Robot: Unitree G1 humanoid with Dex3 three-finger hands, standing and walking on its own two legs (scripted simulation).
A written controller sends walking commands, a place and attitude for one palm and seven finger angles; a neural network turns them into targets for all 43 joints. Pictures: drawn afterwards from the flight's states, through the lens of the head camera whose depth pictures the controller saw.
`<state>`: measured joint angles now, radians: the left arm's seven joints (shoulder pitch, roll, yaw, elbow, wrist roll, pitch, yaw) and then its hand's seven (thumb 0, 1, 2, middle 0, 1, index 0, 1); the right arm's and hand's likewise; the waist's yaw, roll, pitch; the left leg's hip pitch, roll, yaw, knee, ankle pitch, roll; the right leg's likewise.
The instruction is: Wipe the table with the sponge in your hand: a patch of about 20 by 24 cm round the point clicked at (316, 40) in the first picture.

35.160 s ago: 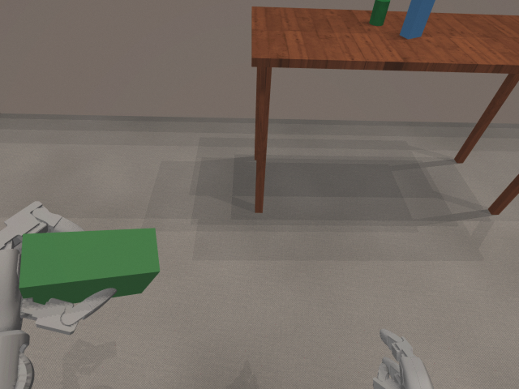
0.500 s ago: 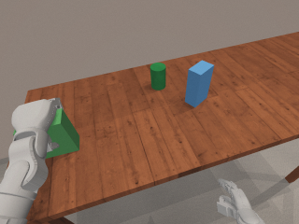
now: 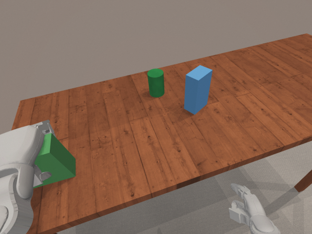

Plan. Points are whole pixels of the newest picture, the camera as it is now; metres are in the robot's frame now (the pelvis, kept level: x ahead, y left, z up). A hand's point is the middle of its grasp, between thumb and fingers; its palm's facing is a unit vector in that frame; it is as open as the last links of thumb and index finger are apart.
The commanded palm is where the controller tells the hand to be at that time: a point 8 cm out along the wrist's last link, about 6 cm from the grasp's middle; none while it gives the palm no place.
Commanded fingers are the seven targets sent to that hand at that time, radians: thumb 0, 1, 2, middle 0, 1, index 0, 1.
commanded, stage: wipe back along the first lane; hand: left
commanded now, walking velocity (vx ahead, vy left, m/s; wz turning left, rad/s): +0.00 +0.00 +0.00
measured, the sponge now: (46, 166) +0.23 +0.31 +0.08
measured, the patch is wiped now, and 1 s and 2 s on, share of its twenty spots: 0.90 0.90 0.90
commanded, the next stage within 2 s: lift the sponge slowly off the table in 0.40 s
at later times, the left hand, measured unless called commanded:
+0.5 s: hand (30, 169) +0.19 +0.30 +0.14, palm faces +0.18 -0.12 -0.98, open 9.6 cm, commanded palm +0.14 +0.28 +0.17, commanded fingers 0.00 0.10 1.30 -1.20 -1.60 -1.20 -1.60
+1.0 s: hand (29, 174) +0.18 +0.28 +0.14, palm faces +0.19 -0.17 -0.97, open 9.6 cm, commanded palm +0.13 +0.28 +0.20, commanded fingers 0.00 0.10 1.30 -1.20 -1.60 -1.20 -1.60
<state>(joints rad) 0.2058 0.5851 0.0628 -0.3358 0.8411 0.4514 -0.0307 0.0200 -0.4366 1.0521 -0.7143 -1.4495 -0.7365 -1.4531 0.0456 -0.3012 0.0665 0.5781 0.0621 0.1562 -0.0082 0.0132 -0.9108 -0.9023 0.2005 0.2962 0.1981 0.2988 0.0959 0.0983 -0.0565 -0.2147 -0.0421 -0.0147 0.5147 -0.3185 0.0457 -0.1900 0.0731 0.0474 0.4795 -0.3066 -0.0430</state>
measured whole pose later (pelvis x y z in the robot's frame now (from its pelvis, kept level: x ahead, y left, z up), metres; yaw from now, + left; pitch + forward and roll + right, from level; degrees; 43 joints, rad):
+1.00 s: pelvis -0.01 +0.02 +0.00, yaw -1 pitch -1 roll -1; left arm 0.39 0.54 0.02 -0.64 0.80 0.53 -0.01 0.01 -0.46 1.05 -0.74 -1.43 -0.77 -1.43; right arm 0.05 -0.28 0.05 0.59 0.05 0.17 -0.02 0.01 -0.91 -0.90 0.20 0.30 0.14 0.28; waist 0.13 0.09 -0.03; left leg -0.17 -0.06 0.01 0.50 -0.30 0.07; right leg -0.15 0.06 0.07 0.47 -0.29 -0.02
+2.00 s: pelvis -0.04 -0.02 +0.00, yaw +1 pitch -4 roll +0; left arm 0.16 0.71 0.09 -0.49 0.73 0.47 -0.16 -0.01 -0.48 1.05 -0.78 -1.40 -0.81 -1.40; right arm 0.02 -0.30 0.08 0.63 0.05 0.13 -0.07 0.01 -0.91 -0.90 0.20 0.30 0.19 0.29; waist 0.16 0.11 -0.01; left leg -0.16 -0.03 -0.04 0.49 -0.25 0.02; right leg -0.14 0.08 0.03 0.47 -0.25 -0.06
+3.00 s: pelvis -0.05 +0.00 +0.00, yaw -1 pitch -4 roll +0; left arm 0.09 0.69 0.09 -0.62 0.67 0.59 -0.13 -0.01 -0.49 1.05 -0.79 -1.40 -0.81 -1.40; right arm 0.02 -0.29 0.10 0.58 0.06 0.16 -0.05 0.01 -0.91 -0.90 0.20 0.30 0.17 0.28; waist 0.16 0.10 -0.01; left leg -0.16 -0.04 0.00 0.46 -0.23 0.04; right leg -0.15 0.07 0.06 0.45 -0.23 -0.05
